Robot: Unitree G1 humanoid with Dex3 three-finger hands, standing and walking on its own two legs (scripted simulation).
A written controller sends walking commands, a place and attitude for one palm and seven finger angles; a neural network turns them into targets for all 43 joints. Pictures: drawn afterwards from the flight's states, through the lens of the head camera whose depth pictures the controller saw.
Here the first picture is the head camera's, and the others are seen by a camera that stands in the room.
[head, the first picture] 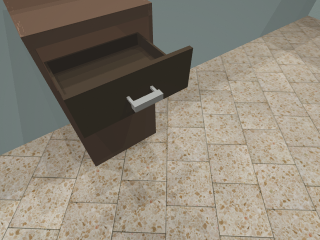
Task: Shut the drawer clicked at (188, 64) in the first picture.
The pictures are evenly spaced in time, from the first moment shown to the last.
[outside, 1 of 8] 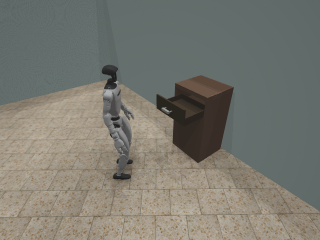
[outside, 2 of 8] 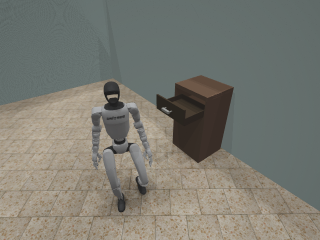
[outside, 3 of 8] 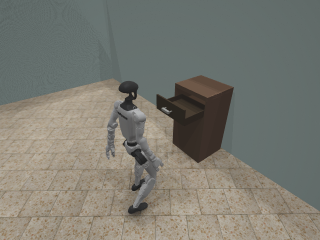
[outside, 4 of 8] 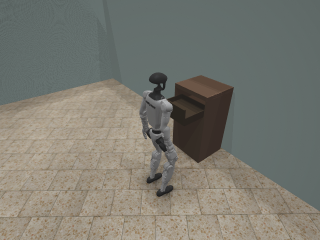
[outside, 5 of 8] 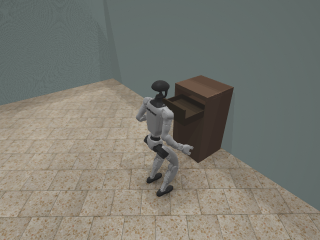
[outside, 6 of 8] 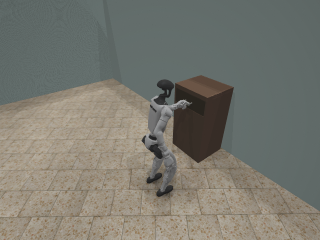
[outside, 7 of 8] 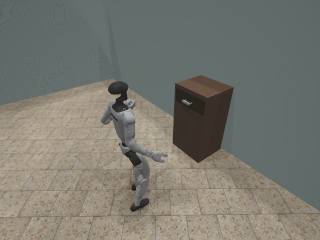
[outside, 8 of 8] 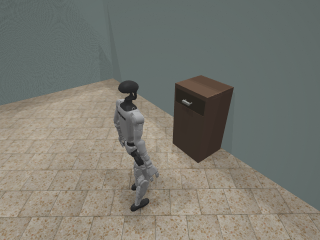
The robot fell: no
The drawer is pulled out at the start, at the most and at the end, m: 0.30 0.30 0.00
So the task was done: yes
